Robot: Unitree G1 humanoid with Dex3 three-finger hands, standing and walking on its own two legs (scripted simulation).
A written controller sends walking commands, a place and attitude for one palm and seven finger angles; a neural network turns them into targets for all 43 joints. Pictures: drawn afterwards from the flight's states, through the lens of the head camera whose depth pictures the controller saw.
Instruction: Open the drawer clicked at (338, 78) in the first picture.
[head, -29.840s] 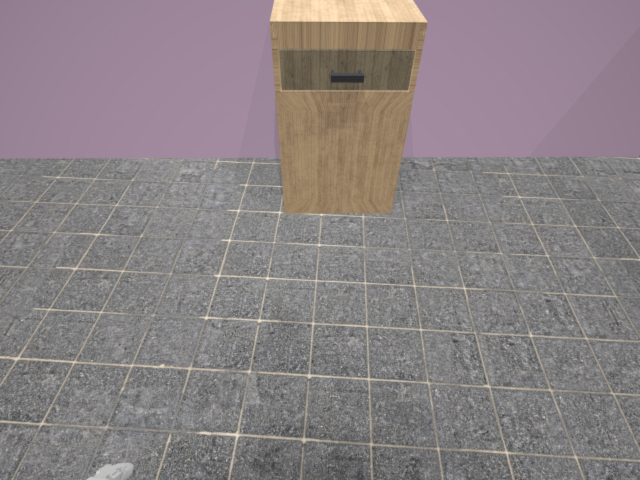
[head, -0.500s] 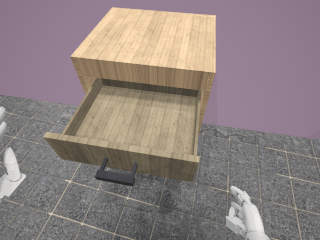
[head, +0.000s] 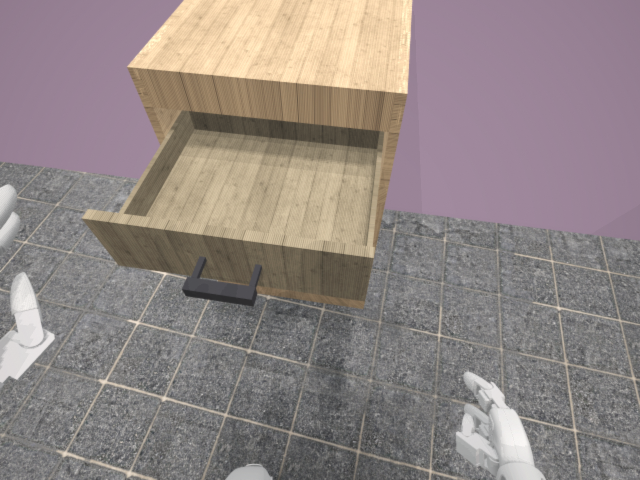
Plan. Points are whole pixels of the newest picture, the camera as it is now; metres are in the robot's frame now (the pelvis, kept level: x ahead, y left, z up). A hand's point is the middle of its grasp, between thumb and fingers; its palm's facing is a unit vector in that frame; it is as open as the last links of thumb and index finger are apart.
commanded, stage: step back with the hand held close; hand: left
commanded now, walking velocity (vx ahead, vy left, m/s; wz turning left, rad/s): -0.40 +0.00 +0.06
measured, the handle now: (224, 279) +0.41 +0.19 -0.08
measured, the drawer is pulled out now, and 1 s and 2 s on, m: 0.29 0.29 0.29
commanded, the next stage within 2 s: stop stepping back and stand still in 0.06 s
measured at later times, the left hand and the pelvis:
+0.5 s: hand out of the picture +0.08 +0.24 +0.19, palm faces +0.44 -0.79 -0.43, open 7.4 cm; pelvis -0.09 -0.01 +0.01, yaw +1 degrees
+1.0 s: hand out of the picture +0.10 +0.24 +0.15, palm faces +0.32 -0.82 -0.47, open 7.4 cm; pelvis -0.10 +0.00 +0.01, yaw +2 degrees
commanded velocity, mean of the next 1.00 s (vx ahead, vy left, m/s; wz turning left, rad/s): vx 0.02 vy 0.00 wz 0.00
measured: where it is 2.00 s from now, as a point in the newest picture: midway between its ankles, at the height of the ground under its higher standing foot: outside the picture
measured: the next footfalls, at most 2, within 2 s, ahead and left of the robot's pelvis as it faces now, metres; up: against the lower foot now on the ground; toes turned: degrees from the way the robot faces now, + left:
left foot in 0.30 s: -0.08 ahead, +0.10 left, +0.00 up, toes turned +3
right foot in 0.48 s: -0.03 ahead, -0.10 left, +0.00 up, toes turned -1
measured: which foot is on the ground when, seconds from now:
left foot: down 0.00-0.00, up 0.02-0.28, down 0.30-1.00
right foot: down 0.00-0.32, up 0.34-0.46, down 0.48-1.00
